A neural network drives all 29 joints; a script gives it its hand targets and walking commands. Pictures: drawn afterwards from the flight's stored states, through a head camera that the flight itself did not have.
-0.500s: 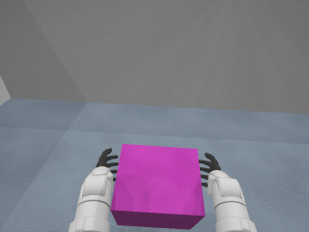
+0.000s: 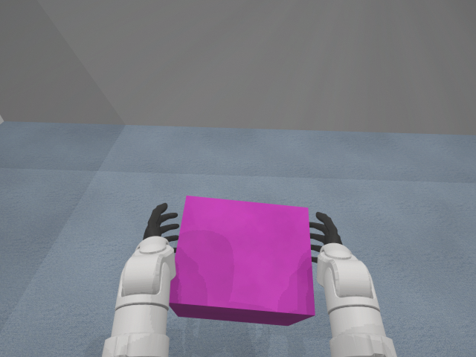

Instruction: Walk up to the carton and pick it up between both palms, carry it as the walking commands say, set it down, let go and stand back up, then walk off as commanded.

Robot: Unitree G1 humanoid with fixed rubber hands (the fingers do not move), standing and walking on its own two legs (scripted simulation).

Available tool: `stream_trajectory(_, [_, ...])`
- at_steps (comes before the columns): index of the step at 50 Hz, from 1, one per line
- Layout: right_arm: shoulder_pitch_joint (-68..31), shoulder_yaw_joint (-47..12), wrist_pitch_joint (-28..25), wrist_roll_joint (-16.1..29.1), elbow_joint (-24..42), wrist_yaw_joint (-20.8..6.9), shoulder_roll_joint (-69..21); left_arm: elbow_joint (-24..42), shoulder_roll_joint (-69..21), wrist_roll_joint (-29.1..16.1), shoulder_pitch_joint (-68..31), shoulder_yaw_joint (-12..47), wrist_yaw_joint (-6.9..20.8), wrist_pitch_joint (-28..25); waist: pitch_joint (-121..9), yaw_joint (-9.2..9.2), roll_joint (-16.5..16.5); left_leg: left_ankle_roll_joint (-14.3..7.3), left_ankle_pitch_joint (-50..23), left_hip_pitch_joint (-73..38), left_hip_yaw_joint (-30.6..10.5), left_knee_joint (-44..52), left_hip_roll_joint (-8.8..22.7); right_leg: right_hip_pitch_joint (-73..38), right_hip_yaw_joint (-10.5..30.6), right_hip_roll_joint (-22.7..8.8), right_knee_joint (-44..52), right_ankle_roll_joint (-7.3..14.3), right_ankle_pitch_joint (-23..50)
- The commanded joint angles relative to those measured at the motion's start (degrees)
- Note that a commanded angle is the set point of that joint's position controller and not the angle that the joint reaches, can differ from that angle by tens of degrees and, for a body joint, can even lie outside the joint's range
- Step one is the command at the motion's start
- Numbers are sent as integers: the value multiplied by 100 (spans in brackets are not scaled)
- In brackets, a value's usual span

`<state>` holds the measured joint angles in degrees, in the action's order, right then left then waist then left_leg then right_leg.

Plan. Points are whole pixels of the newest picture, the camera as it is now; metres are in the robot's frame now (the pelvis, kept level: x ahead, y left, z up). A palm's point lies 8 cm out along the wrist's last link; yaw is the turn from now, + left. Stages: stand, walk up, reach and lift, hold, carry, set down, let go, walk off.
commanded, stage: carry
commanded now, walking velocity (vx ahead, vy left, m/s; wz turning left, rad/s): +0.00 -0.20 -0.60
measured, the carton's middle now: (240, 264) +0.33 -0.02 -0.02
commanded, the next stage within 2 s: none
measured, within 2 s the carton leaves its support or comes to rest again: neither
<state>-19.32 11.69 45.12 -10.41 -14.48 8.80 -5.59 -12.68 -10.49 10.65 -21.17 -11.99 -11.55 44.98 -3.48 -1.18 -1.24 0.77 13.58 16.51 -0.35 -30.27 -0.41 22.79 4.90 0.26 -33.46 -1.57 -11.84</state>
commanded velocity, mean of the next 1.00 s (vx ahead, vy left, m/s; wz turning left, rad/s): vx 0.00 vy -0.20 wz -0.60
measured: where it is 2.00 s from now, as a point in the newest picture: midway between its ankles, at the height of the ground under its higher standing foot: outside the picture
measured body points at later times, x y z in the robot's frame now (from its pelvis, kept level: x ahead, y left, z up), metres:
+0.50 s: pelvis -0.08 -0.09 -0.01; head -0.09 -0.08 +0.44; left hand +0.24 +0.00 +0.08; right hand +0.18 -0.30 +0.08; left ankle -0.05 +0.11 -0.73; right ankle -0.06 -0.25 -0.70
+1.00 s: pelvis -0.19 -0.22 +0.00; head -0.18 -0.20 +0.45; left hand +0.15 -0.21 +0.07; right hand +0.01 -0.49 +0.08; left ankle -0.13 -0.08 -0.73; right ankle -0.20 -0.35 -0.67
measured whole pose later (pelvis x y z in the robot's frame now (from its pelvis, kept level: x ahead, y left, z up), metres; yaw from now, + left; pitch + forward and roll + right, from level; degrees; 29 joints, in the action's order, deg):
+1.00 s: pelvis -0.19 -0.22 +0.00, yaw -25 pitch +5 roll -1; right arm -17.5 9.8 70.6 -10.0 10.5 10.9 -9.4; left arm 12.5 -9.2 5.5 -17.0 -8.0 -14.6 69.8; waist -5.5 -0.6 -1.1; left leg 3.3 17.4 22.6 6.5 -36.0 9.9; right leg 39.0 2.3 3.3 -60.5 0.8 -17.5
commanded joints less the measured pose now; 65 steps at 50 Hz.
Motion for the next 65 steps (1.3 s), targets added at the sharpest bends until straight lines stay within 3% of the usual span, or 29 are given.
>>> stream_trajectory(1, [-4444, -4198, 376, 2510, 1890, -2154, -6011, 987, -5749, -2283, -3135, 4031, 2546, 438, -2656, 130, 821, -828, -3458, -1286, -749, -466, 1883, 132, -457, -112, 248, 155, -14])
stream_trajectory(3, [-4139, -4287, 773, 2678, 2158, -2065, -5964, 1426, -5505, -2504, -3055, 4138, 2469, 849, -2827, 123, 440, -412, -1894, -638, -277, -891, 1363, -471, -50, -274, 432, 428, 1459])
stream_trajectory(6, [-3833, -4444, 1366, 2927, 2676, -1997, -5841, 1768, -5359, -2692, -2791, 4206, 2342, 1433, -2627, 146, -1523, 96, 2018, 1024, 632, -2020, 103, -1239, 1537, -1222, 821, 1094, 2923])
stream_trajectory(10, [-3754, -4505, 1942, 3242, 3020, -1969, -5930, 2338, -5352, -2728, -2567, 4177, 2154, 1944, -2805, 149, -1227, 116, 2070, 766, 616, -1684, -98, -1199, 1361, -780, 1050, 959, 2637])
stream_trajectory(13, [-3650, -4418, 2233, 3270, 3269, -1939, -5949, 2627, -5416, -2801, -2475, 4150, 2078, 2229, -3078, 112, -1685, 44, 1312, -1223, 886, 108, -83, -324, 777, -230, 1374, 136, 2145])
stream_trajectory(14, [-3550, -4374, 2307, 3266, 3244, -1954, -5962, 2562, -5414, -2777, -2388, 4154, 2054, 2321, -3162, -4, -1194, -78, 804, -2424, 442, 847, 410, 590, 469, 56, 954, -127, 1534])
stream_trajectory(15, [-3414, -4340, 2340, 3260, 3189, -1973, -5969, 2632, -5451, -2804, -2443, 4202, 2054, 2382, -2989, -24, 404, -492, 517, -2935, -1078, 1370, 1965, 1601, -167, 592, -308, -256, -163])
stream_trajectory(16, [-3329, -4267, 2322, 3236, 3176, -1968, -5928, 2903, -5493, -2900, -2688, 4289, 2071, 2408, -2821, 45, 1962, -1295, -1515, -2297, -2628, 1009, 4134, 2449, -449, 185, -2331, -185, -1755])
stream_trajectory(17, [-3511, -4293, 2323, 3226, 3321, -1950, -5976, 2957, -5603, -2976, -3005, 4408, 2092, 2427, -2296, 54, 1657, -1391, -1501, -1447, -2262, 1255, 4157, 2521, 45, -463, -3302, -55, -1584])
stream_trajectory(20, [-3789, -4429, 2463, 3203, 3405, -1905, -6086, 2546, -5772, -3149, -2945, 4418, 2162, 2518, -1887, 182, 618, -545, -2048, -1122, -352, 379, 2773, 2130, -51, -586, -2729, -5, -766])
stream_trajectory(26, [-2938, -4007, 2588, 2841, 2596, -1968, -5954, 2337, -5618, -3099, -2859, 4469, 2117, 2637, -1961, 76, 2166, 132, -2876, -935, 955, -319, 2232, 667, -1130, 77, -58, 37, -670])
stream_trajectory(28, [-2756, -4005, 2581, 2813, 2441, -1991, -5974, 2254, -5622, -3081, -2779, 4402, 2145, 2656, -2144, 154, 1036, 490, -1231, -104, 1216, -1712, 1734, -683, -631, 185, 1187, 181, 354])
stream_trajectory(30, [-3094, -4156, 2533, 2798, 2576, -2002, -5952, 2105, -5418, -2980, -2530, 4143, 2220, 2631, -2215, 103, -1731, 860, 3047, 2619, 812, -3612, 887, -2304, 1984, -1507, 381, 919, 5243])
stream_trajectory(33, [-3626, -4535, 2450, 3220, 3191, -2037, -6300, 2398, -5741, -2909, -2486, 4034, 2217, 2484, -2466, 133, -1382, 652, 2358, 2221, 164, -3819, 695, -2014, 1446, -883, 183, 957, 4750])
stream_trajectory(37, [-3880, -4570, 2411, 3415, 3646, -2018, -6355, 3144, -5763, -2978, -2906, 4109, 2154, 2363, -2549, 201, -1638, 486, 1732, 929, 583, -2438, 190, -964, 1406, -408, 1201, 718, 1376])
stream_trajectory(41, [-3530, -4376, 2444, 3321, 3739, -1958, -6078, 3000, -5681, -2912, -2510, 4218, 2088, 2466, -2992, 152, -1444, 168, 1089, -1005, 674, 1, 0, -416, 1148, -148, 1124, 358, 2116])
stream_trajectory(42, [-3193, -4317, 2441, 3249, 3575, -1974, -6034, 2984, -5605, -2899, -2415, 4253, 2071, 2485, -3160, -7, -975, -19, 596, -2503, 339, 1143, 422, 620, 793, 126, 778, -43, 1387])
stream_trajectory(43, [-2962, -4249, 2445, 3175, 3339, -1991, -6006, 2860, -5676, -2881, -2252, 4276, 2052, 2521, -3188, 28, 1064, -436, 262, -3069, -1575, 1531, 2510, 1481, 124, 591, -956, -101, -625])
stream_trajectory(44, [-2773, -4222, 2392, 3150, 3148, -2016, -5996, 3088, -5573, -2894, -2547, 4356, 2083, 2507, -2649, 75, 2065, -1367, -1782, -2329, -2758, 1249, 4361, 2628, -381, 337, -3007, -182, -1911])
stream_trajectory(45, [-2987, -4231, 2374, 3168, 3200, -2038, -6084, 3184, -5706, -3001, -2991, 4486, 2098, 2498, -2254, 72, 1480, -1367, -2001, -1575, -1867, 1262, 4135, 2479, 98, -397, -3962, -16, -1627])
stream_trajectory(47, [-3014, -4284, 2374, 3106, 3090, -2034, -6075, 2758, -5731, -3007, -2802, 4467, 2134, 2464, -1936, 137, 435, -725, -2711, -1414, -613, 607, 3108, 2303, -3, -475, -3644, -24, -868])
stream_trajectory(52, [-2810, -4054, 2437, 2929, 2815, -2025, -5935, 2523, -5600, -3029, -2775, 4503, 2098, 2545, -1894, 82, 1934, 23, -3600, -1332, 1097, 2, 2254, 1319, -892, -126, -1458, -14, -990])
stream_trajectory(54, [-2635, -3980, 2462, 2876, 2589, -2063, -5966, 2640, -5496, -3035, -2887, 4513, 2090, 2574, -1809, 38, 2397, 164, -3332, -1200, 1203, -140, 2341, 899, -1208, 57, -668, 10, -1114])
stream_trajectory(56, [-2548, -4023, 2460, 2816, 2460, -2055, -5967, 2377, -5448, -2941, -2517, 4382, 2127, 2604, -2086, 126, 1915, 391, -2746, -994, 1400, -1098, 2231, -14, -1107, 216, 564, 74, -491])
stream_trajectory(57, [-2671, -4054, 2441, 2806, 2523, -2047, -5915, 2361, -5512, -2957, -2551, 4369, 2165, 2604, -2074, 182, 1050, 528, -1263, -158, 1332, -1759, 1973, -763, -607, 98, 1181, 167, 256])
stream_trajectory(58, [-2863, -4177, 2421, 2790, 2631, -2033, -5908, 2358, -5475, -2982, -2507, 4289, 2214, 2596, -2046, 143, -359, 703, 2190, 1305, 1195, -2644, 1404, -1618, 867, -748, 949, 461, 2762])
stream_trajectory(59, [-2957, -4234, 2424, 2783, 2620, -2047, -5943, 2269, -5365, -2906, -2431, 4142, 2231, 2582, -1987, 104, -1668, 924, 3346, 2610, 962, -3722, 939, -2109, 2190, -1539, 399, 867, 4920])
stream_trajectory(61, [-3468, -4499, 2349, 3066, 3065, -2047, -6169, 2419, -5664, -2919, -2447, 4130, 2265, 2472, -2157, 131, -1222, 719, 2686, 2471, 144, -4362, 772, -1993, 1728, -995, 243, 982, 4727])
stream_trajectory(65, [-3746, -4707, 2298, 3388, 3678, -1979, -6454, 3281, -5719, -3019, -2903, 4070, 2213, 2306, -2617, 179, -1428, 596, 1694, 1609, 410, -3508, 434, -1705, 1366, -400, 803, 513, 2287])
